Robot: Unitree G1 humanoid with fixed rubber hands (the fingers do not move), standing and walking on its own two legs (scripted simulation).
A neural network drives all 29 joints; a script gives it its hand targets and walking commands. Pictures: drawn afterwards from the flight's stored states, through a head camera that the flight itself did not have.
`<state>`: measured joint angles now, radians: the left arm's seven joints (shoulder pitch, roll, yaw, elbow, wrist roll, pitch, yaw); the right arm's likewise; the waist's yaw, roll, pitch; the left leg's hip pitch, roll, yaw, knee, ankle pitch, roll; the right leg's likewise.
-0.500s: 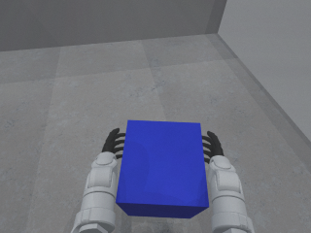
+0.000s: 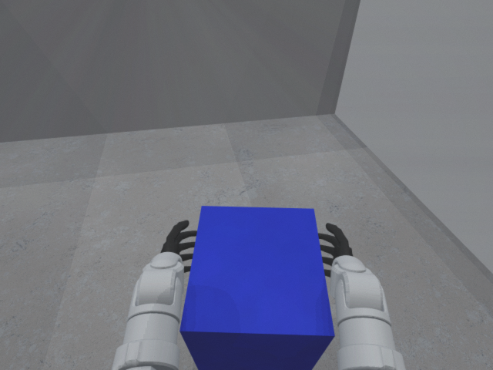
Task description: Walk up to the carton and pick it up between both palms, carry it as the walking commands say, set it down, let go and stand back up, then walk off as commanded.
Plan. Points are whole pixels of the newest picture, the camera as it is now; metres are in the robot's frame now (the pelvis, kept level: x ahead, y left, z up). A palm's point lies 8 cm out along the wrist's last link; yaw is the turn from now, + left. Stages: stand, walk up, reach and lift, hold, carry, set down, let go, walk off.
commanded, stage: reach and lift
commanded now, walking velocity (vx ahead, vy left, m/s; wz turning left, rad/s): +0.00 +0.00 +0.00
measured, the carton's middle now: (255, 294) +0.29 -0.02 -0.02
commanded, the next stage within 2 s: hold in 1.14 s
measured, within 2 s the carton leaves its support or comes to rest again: neither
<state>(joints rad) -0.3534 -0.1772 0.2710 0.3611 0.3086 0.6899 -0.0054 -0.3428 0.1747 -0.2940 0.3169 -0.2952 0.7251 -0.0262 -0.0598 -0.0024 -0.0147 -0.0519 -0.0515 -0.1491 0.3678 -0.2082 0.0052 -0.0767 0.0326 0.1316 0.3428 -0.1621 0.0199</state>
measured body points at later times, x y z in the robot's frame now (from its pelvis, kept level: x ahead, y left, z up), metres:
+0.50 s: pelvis +0.00 +0.00 +0.00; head -0.05 -0.01 +0.45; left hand +0.31 +0.14 +0.05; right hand +0.31 -0.16 +0.05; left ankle +0.00 +0.12 -0.75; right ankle +0.03 -0.13 -0.75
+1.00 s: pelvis +0.01 -0.01 +0.00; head -0.04 -0.01 +0.45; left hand +0.31 +0.14 +0.05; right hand +0.31 -0.15 +0.04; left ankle +0.00 +0.12 -0.75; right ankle +0.03 -0.13 -0.75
